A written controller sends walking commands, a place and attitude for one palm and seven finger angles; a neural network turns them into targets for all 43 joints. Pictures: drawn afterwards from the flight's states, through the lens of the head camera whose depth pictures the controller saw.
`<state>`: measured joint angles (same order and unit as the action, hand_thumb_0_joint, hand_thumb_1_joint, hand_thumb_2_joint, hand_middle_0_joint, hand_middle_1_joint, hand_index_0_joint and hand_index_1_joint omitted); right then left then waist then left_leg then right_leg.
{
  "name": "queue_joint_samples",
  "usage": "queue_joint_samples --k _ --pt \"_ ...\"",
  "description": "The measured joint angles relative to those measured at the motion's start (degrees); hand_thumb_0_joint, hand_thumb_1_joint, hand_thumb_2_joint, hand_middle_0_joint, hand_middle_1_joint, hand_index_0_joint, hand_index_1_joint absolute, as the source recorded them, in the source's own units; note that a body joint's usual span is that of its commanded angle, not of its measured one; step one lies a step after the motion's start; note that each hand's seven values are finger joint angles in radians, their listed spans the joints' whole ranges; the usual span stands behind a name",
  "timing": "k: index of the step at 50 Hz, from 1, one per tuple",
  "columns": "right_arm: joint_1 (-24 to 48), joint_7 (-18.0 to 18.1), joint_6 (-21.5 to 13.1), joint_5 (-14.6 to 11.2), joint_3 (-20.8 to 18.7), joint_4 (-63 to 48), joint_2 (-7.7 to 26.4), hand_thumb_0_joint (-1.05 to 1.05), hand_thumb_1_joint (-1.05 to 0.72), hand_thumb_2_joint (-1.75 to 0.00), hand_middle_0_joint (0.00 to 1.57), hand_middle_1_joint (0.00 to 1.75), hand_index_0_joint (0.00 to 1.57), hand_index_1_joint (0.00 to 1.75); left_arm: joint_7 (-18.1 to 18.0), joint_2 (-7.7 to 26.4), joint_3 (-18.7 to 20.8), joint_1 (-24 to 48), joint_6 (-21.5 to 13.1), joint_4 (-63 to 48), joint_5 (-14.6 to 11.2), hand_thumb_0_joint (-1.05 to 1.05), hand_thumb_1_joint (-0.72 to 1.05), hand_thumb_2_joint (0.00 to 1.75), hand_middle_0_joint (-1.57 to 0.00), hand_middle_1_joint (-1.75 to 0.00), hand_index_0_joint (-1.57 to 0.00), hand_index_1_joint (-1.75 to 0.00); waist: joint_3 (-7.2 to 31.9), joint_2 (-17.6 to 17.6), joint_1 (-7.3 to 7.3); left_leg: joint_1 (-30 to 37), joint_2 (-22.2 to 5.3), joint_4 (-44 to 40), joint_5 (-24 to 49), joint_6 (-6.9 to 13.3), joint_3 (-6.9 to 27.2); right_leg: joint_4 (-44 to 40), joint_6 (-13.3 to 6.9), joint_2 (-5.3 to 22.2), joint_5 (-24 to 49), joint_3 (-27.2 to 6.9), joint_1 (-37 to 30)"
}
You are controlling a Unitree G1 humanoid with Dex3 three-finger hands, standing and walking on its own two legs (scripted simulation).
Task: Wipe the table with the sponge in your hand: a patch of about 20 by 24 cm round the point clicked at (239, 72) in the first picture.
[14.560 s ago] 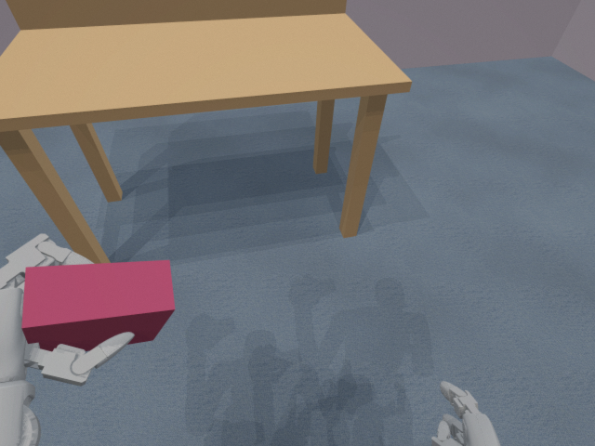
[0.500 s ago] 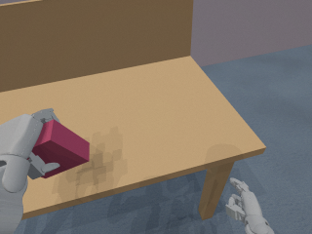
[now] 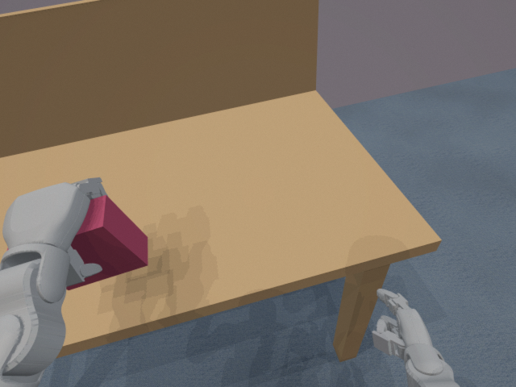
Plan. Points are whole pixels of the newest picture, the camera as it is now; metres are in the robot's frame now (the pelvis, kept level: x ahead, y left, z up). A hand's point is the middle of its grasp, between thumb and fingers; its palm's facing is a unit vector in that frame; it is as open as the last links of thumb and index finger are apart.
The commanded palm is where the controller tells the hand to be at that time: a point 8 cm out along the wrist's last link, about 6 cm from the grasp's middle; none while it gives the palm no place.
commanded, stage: turn the palm down, sponge in hand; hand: left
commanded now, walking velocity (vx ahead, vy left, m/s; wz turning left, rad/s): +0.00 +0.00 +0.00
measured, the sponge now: (94, 251) +0.24 +0.29 +0.12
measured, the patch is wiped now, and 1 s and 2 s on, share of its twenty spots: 0.00 0.00 0.00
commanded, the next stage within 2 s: move the sponge above the wiping area in 0.34 s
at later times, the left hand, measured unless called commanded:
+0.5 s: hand (84, 242) +0.22 +0.27 +0.17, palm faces +0.14 -0.05 -0.99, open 9.6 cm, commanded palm +0.18 +0.27 +0.23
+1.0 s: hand (93, 244) +0.23 +0.28 +0.15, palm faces +0.11 -0.04 -0.99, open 9.6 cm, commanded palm +0.20 +0.27 +0.21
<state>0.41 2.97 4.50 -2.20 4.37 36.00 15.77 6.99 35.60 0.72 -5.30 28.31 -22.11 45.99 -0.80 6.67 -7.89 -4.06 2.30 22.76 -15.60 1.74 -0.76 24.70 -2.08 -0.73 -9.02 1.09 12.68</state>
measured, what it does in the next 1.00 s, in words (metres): stands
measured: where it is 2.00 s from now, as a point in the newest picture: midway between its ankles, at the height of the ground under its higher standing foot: outside the picture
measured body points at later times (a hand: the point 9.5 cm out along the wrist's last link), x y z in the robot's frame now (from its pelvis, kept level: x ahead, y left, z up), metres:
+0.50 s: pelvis -0.01 -0.02 +0.00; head -0.03 -0.07 +0.44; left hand +0.21 +0.27 +0.22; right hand +0.26 -0.20 -0.08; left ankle -0.03 +0.10 -0.74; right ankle +0.05 -0.10 -0.74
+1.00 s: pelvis -0.02 -0.02 +0.00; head -0.04 -0.07 +0.44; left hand +0.22 +0.27 +0.20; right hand +0.23 -0.22 -0.08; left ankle -0.03 +0.10 -0.74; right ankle +0.05 -0.10 -0.74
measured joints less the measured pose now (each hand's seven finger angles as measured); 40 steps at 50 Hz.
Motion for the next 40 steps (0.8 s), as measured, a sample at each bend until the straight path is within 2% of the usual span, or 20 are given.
queue_joint_samples --k 9,22,30,40 --pt "0.18 0.24 -0.37 -0.12 -0.21 0.85 -0.01 0.02 -0.91 -0.9 0.2 0.3 0.2 0.3 -0.44 -0.38 -0.66 0.87 0.25 1.02 0.61 0.0 -0.44 1.02 -0.79 -1.36 -0.78 -1.36 -0.02 -0.04 -0.48 0.38 -0.22 -0.05 0.21 -0.44 0.14 0.31 -0.45 -0.21 -0.02 0.15 -0.22" --pt "0.34 0.55 -0.88 -0.18 -0.47 0.6 0.08 0.02 -0.91 -0.9 0.2 0.3 0.2 0.3 -0.41 -0.59 -1.03 1.08 -0.08 1.96 0.5 0.0 -0.44 1.02 -0.79 -1.36 -0.78 -1.36 0.07 0.09 -0.16 0.16 -0.55 0.4 0.42 -1.02 -0.07 1.06 -0.99 -0.57 0.16 -0.03 0.25" --pt "0.11 0.79 -1.13 -0.22 -0.65 0.95 0.39 0.02 -0.91 -0.9 0.2 0.3 0.2 0.3 -0.61 0.12 0.03 0.25 -0.38 3.52 0.4 0.0 -0.44 1.02 -0.79 -1.36 -0.78 -1.36 -0.01 0.0 0.01 -0.39 -0.85 1.35 0.22 -1.33 -0.38 1.84 -1.33 -0.91 0.18 -0.28 0.86" --pt "-0.92 2.02 -2.66 -0.15 -1.23 2.05 0.67 0.02 -0.91 -0.9 0.2 0.3 0.2 0.3 -0.98 -0.87 -1.19 1.93 -3.72 7.6 1.0 0.0 -0.44 1.02 -0.79 -1.36 -0.78 -1.36 -0.52 -0.18 -0.03 -0.76 -0.74 1.89 0.44 -1.4 0.02 2.04 -1.39 -0.76 0.42 0.05 0.94"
